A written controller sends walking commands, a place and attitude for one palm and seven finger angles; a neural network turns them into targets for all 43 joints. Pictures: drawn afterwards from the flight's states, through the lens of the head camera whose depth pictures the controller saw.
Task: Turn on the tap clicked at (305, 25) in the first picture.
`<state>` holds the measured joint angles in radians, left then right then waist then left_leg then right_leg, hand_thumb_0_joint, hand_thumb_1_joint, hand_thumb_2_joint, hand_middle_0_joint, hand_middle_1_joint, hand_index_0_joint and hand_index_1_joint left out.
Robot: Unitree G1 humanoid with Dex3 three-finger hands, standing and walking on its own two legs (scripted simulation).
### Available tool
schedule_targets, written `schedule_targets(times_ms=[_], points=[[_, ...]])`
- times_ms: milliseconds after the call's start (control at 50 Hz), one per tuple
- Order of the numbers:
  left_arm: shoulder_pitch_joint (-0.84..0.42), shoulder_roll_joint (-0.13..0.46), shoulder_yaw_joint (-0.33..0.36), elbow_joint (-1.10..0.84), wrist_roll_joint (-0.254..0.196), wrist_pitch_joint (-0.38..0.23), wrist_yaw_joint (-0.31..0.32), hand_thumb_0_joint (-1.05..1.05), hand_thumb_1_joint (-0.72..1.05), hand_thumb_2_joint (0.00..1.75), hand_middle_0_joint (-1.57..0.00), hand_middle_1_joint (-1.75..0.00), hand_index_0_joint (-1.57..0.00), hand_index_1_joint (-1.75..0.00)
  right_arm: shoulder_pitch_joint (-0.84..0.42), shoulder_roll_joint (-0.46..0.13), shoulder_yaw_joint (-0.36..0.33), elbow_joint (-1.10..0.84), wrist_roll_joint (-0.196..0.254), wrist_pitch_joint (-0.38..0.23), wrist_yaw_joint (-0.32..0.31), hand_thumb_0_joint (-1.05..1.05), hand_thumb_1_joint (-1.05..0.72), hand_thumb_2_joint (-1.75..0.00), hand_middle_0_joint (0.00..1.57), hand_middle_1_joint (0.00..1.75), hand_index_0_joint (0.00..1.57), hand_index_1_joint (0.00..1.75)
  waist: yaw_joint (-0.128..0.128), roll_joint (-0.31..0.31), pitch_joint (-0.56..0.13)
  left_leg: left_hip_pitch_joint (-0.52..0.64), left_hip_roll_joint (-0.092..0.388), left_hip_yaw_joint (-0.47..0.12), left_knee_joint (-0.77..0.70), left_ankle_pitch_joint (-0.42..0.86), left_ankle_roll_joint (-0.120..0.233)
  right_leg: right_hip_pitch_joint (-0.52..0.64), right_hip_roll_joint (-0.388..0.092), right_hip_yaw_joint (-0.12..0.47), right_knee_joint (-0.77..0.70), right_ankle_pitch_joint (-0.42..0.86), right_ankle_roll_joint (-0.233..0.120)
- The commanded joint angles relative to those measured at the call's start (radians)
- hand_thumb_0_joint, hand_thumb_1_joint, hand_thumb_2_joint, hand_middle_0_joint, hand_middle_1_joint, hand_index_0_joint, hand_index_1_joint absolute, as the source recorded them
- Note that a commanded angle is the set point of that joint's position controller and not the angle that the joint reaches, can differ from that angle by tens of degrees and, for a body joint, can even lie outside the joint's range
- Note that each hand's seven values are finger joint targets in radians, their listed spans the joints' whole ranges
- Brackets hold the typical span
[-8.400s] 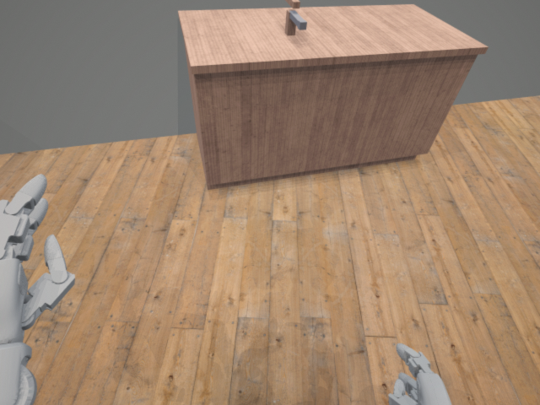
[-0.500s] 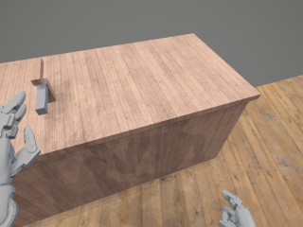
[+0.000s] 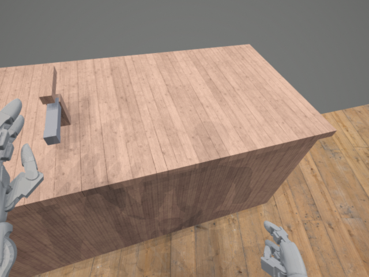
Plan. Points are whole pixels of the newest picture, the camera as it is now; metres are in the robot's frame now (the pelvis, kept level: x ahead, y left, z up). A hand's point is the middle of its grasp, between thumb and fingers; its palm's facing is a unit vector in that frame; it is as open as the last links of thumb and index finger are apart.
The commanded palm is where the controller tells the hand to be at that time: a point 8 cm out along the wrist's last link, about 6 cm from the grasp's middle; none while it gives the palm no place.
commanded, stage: shuffle to correct the standing spot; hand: left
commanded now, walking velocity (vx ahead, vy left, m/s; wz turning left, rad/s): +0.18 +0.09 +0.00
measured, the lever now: (52, 136) +0.40 +0.36 +0.04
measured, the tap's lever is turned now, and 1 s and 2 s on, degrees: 0 0 0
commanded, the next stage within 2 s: come to a stop and stand still in 0.72 s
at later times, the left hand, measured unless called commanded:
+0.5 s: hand (43, 171) +0.23 +0.24 +0.18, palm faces +0.39 -0.83 -0.40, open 7.4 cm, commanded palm +0.16 +0.29 +0.19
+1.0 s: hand (16, 144) +0.26 +0.30 +0.19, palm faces +0.45 -0.81 -0.37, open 7.4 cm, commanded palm +0.21 +0.34 +0.19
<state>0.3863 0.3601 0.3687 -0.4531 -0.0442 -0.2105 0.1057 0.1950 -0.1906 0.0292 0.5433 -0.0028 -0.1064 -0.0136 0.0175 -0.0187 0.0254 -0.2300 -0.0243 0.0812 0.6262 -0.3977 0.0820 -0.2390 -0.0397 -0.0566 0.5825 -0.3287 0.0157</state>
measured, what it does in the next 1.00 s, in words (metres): steps on the spot: right foot, then left foot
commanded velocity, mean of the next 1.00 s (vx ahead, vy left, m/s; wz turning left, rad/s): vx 0.12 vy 0.05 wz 0.00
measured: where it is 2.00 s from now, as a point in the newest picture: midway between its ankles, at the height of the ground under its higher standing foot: outside the picture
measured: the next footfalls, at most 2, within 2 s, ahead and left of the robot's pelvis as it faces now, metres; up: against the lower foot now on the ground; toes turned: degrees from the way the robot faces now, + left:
right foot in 0.44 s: +0.12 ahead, -0.04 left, +0.00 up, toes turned -1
left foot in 0.74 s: +0.12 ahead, +0.17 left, +0.00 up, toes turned +4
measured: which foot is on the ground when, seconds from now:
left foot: down 0.00-0.44, up 0.46-0.72, down 0.74-1.00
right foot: down 0.00-0.22, up 0.24-0.42, down 0.44-1.00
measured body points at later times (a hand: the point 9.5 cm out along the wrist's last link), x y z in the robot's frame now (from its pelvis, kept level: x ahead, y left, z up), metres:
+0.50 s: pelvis +0.02 +0.00 -0.01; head +0.02 +0.01 +0.44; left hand +0.20 +0.29 +0.20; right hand +0.17 -0.23 -0.10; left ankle -0.03 +0.07 -0.68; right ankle +0.07 -0.08 -0.73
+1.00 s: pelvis +0.06 +0.05 +0.00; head +0.06 +0.05 +0.45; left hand +0.23 +0.34 +0.21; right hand +0.24 -0.15 -0.08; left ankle +0.08 +0.16 -0.73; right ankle +0.08 -0.05 -0.73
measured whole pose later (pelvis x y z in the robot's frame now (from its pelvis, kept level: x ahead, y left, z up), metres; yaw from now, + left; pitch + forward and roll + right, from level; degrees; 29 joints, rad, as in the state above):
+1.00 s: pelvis +0.06 +0.05 +0.00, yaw +3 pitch -2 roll -1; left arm 0.42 0.35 0.36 -0.47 -0.04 -0.22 0.11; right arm 0.23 -0.17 0.04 0.61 0.00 -0.13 -0.01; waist 0.01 0.02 0.02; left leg -0.29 0.03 0.02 0.63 -0.29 0.00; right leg -0.24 0.03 -0.07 0.56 -0.28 -0.05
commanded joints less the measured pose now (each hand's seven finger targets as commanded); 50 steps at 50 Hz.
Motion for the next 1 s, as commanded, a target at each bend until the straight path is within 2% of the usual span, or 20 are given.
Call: schedule_targets(times_ms=[0, 140, 180, 220, 280, 360, 380, 400, 420, 440, 540, 640, 680, 720, 740, 780, 860, 900, 940, 980], points=[[-0.081, 0.173, 0.104, -0.260, -0.006, -0.072, 0.021, 0.00, 0.90, 0.90, -0.20, -0.30, -0.20, -0.30, -0.059, -0.136, -0.061, -0.144, 0.008, -0.050, -0.005, 0.00, -0.90, -0.90, 0.20, 0.30, 0.20, 0.30, -0.009, 0.106, -0.166, 0.049, 0.103, -0.113, -0.052, 0.668, -0.080, 0.100, 0.008, -0.011, 0.017, 0.341, -0.073], [-0.070, 0.195, 0.136, -0.273, -0.016, -0.085, 0.033, 0.00, 0.90, 0.90, -0.20, -0.30, -0.20, -0.30, -0.051, -0.137, -0.076, -0.126, 0.018, -0.033, 0.000, 0.00, -0.90, -0.90, 0.20, 0.30, 0.20, 0.30, -0.016, 0.011, -0.151, -0.087, 0.021, -0.067, 0.059, 0.363, -0.090, 0.121, -0.125, 0.172, 0.057, 0.369, -0.156], [-0.076, 0.198, 0.146, -0.300, -0.020, -0.086, 0.028, 0.00, 0.90, 0.90, -0.20, -0.30, -0.20, -0.30, -0.065, -0.141, -0.071, -0.132, 0.021, -0.028, -0.010, 0.00, -0.90, -0.90, 0.20, 0.30, 0.20, 0.30, -0.035, 0.229, -0.106, 0.099, 0.127, -0.229, -0.160, 0.457, -0.052, -0.116, 0.024, -0.002, 0.230, 0.180, -0.049], [-0.080, 0.176, 0.117, -0.285, -0.011, -0.084, 0.024, 0.00, 0.90, 0.90, -0.20, -0.30, -0.20, -0.30, -0.031, -0.138, -0.077, -0.124, -0.001, -0.039, -0.003, 0.00, -0.90, -0.90, 0.20, 0.30, 0.20, 0.30, -0.059, 0.265, -0.089, 0.362, 0.249, -0.438, -0.231, 0.862, -0.035, -0.400, 0.070, -0.028, 0.393, -0.192, -0.031], [-0.038, 0.173, 0.119, -0.267, -0.003, -0.070, 0.027, 0.00, 0.90, 0.90, -0.20, -0.30, -0.20, -0.30, -0.043, -0.137, -0.079, -0.134, 0.000, -0.036, 0.002, 0.00, -0.90, -0.90, 0.20, 0.30, 0.20, 0.30, -0.038, 0.142, -0.092, 0.336, 0.239, -0.310, -0.179, 0.790, 0.025, -0.367, 0.034, -0.022, 0.306, -0.104, -0.045], [0.019, 0.172, 0.122, -0.211, -0.001, -0.071, 0.030, 0.00, 0.90, 0.90, -0.20, -0.30, -0.20, -0.30, -0.076, -0.144, -0.063, -0.138, 0.005, -0.032, -0.012, 0.00, -0.90, -0.90, 0.20, 0.30, 0.20, 0.30, 0.002, 0.158, -0.103, -0.090, 0.165, -0.146, -0.106, 0.554, -0.014, 0.160, 0.056, -0.089, -0.040, 0.103, -0.058], [0.032, 0.205, 0.150, -0.205, -0.001, -0.077, 0.033, 0.00, 0.90, 0.90, -0.20, -0.30, -0.20, -0.30, -0.097, -0.142, -0.059, -0.143, 0.006, -0.028, -0.017, 0.00, -0.90, -0.90, 0.20, 0.30, 0.20, 0.30, 0.022, 0.095, -0.143, -0.224, 0.133, -0.123, 0.052, 0.446, -0.024, 0.344, 0.012, -0.013, -0.114, 0.164, -0.084], [0.026, 0.221, 0.160, -0.192, -0.004, -0.080, 0.033, 0.00, 0.90, 0.90, -0.20, -0.30, -0.20, -0.30, -0.080, -0.135, -0.074, -0.145, 0.008, -0.027, -0.017, 0.00, -0.90, -0.90, 0.20, 0.30, 0.20, 0.30, 0.019, -0.102, -0.199, -0.384, 0.031, -0.052, 0.356, 0.236, -0.036, 0.448, -0.177, 0.284, -0.175, 0.093, -0.183], [0.019, 0.232, 0.184, -0.185, -0.021, -0.087, 0.027, 0.00, 0.90, 0.90, -0.20, -0.30, -0.20, -0.30, -0.078, -0.162, -0.093, -0.154, 0.004, -0.034, -0.016, 0.00, -0.90, -0.90, 0.20, 0.30, 0.20, 0.30, 0.012, -0.193, -0.165, -0.467, -0.023, -0.077, 0.596, -0.106, -0.046, 0.318, -0.378, 0.638, -0.325, -0.063, -0.283], [0.000, 0.208, 0.167, -0.199, -0.027, -0.094, 0.020, 0.00, 0.90, 0.90, -0.20, -0.30, -0.20, -0.30, -0.036, -0.167, -0.103, -0.133, 0.000, -0.027, -0.008, 0.00, -0.90, -0.90, 0.20, 0.30, 0.20, 0.30, 0.002, -0.143, -0.097, -0.458, 0.007, -0.160, 0.691, -0.106, -0.063, 0.142, -0.401, 0.701, -0.404, -0.307, -0.281], [-0.076, 0.173, 0.089, -0.217, 0.005, -0.086, 0.018, 0.00, 0.90, 0.90, -0.20, -0.30, -0.20, -0.30, -0.053, -0.125, -0.063, -0.091, 0.001, -0.017, -0.011, 0.00, -0.90, -0.90, 0.20, 0.30, 0.20, 0.30, -0.023, -0.030, -0.029, -0.273, 0.095, -0.092, 0.431, 0.091, -0.067, -0.135, -0.253, 0.264, -0.397, -0.154, -0.199], [-0.080, 0.176, 0.083, -0.233, 0.016, -0.064, 0.041, 0.00, 0.90, 0.90, -0.20, -0.30, -0.20, -0.30, -0.048, -0.110, -0.068, -0.092, -0.012, -0.068, -0.046, 0.00, -0.90, -0.90, 0.20, 0.30, 0.20, 0.30, 0.003, -0.039, -0.089, 0.042, -0.004, 0.079, -0.054, 0.096, -0.053, -0.108, -0.155, 0.135, -0.308, -0.262, -0.142], [-0.073, 0.183, 0.100, -0.223, 0.012, -0.064, 0.040, 0.00, 0.90, 0.90, -0.20, -0.30, -0.20, -0.30, -0.041, -0.127, -0.081, -0.100, -0.001, -0.079, -0.054, 0.00, -0.90, -0.90, 0.20, 0.30, 0.20, 0.30, -0.011, 0.010, -0.070, 0.105, 0.026, 0.002, -0.165, 0.059, -0.034, -0.121, -0.109, 0.119, -0.158, -0.221, -0.100], [-0.120, 0.151, 0.079, -0.248, 0.011, -0.077, 0.041, 0.00, 0.90, 0.90, -0.20, -0.30, -0.20, -0.30, -0.037, -0.162, -0.090, -0.121, 0.016, -0.075, -0.050, 0.00, -0.90, -0.90, 0.20, 0.30, 0.20, 0.30, -0.012, 0.197, -0.069, 0.095, 0.216, -0.313, -0.277, 0.096, 0.058, -0.178, 0.046, -0.012, 0.147, -0.100, -0.031], [-0.113, 0.186, 0.104, -0.202, 0.008, -0.081, 0.035, 0.00, 0.90, 0.90, -0.20, -0.30, -0.20, -0.30, -0.047, -0.156, -0.089, -0.117, 0.019, -0.074, -0.044, 0.00, -0.90, -0.90, 0.20, 0.30, 0.20, 0.30, -0.018, 0.249, -0.055, 0.002, 0.290, -0.420, -0.373, -0.044, 0.103, -0.185, 0.060, -0.007, 0.287, -0.221, -0.025], [-0.114, 0.224, 0.149, -0.237, 0.012, -0.087, 0.031, 0.00, 0.90, 0.90, -0.20, -0.30, -0.20, -0.30, -0.068, -0.126, -0.083, -0.109, 0.009, -0.085, -0.038, 0.00, -0.90, -0.90, 0.20, 0.30, 0.20, 0.30, -0.018, 0.278, -0.016, -0.036, 0.297, -0.432, -0.373, -0.105, 0.148, -0.224, 0.030, 0.032, 0.347, -0.173, -0.033], [-0.027, 0.160, 0.101, -0.244, 0.014, -0.076, 0.026, 0.00, 0.90, 0.90, -0.20, -0.30, -0.20, -0.30, -0.057, -0.136, -0.067, -0.102, 0.009, -0.087, -0.016, 0.00, -0.90, -0.90, 0.20, 0.30, 0.20, 0.30, 0.001, 0.154, -0.097, -0.103, 0.211, -0.216, -0.197, 0.196, 0.043, 0.062, 0.047, -0.001, -0.089, 0.021, -0.030], [-0.044, 0.184, 0.111, -0.223, 0.015, -0.070, 0.029, 0.00, 0.90, 0.90, -0.20, -0.30, -0.20, -0.30, -0.062, -0.124, -0.054, -0.099, 0.007, -0.084, -0.013, 0.00, -0.90, -0.90, 0.20, 0.30, 0.20, 0.30, -0.019, 0.052, -0.124, -0.169, 0.118, -0.123, -0.098, 0.165, -0.026, 0.188, -0.016, 0.124, -0.206, 0.198, -0.062], [-0.028, 0.149, 0.088, -0.179, -0.005, -0.048, 0.021, 0.00, 0.90, 0.90, -0.20, -0.30, -0.20, -0.30, -0.036, -0.131, -0.077, -0.093, 0.009, -0.086, -0.009, 0.00, -0.90, -0.90, 0.20, 0.30, 0.20, 0.30, -0.019, -0.144, -0.086, -0.099, 0.029, -0.063, 0.012, 0.127, -0.078, 0.057, -0.137, 0.318, -0.266, 0.210, -0.137], [-0.048, 0.170, 0.099, -0.186, -0.009, -0.033, 0.029, 0.00, 0.90, 0.90, -0.20, -0.30, -0.20, -0.30, -0.070, -0.120, -0.060, -0.078, 0.013, -0.076, -0.014, 0.00, -0.90, -0.90, 0.20, 0.30, 0.20, 0.30, -0.017, -0.066, -0.071, -0.001, 0.044, -0.081, -0.064, 0.224, -0.081, 0.008, -0.128, 0.263, -0.245, 0.364, -0.130]])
